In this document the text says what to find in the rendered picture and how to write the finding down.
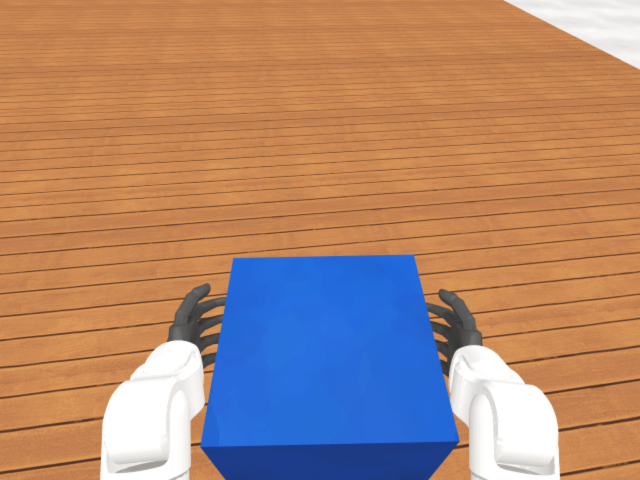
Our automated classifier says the right robot hand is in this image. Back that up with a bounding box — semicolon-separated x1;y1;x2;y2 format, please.
426;289;483;378

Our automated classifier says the left robot forearm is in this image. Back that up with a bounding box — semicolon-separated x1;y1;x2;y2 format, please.
100;340;205;480

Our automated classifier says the carton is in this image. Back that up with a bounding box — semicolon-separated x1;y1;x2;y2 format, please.
200;254;460;480

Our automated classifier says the left robot hand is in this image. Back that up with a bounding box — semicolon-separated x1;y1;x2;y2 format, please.
167;283;226;369

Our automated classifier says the right robot forearm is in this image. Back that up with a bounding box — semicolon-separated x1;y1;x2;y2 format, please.
449;345;560;480

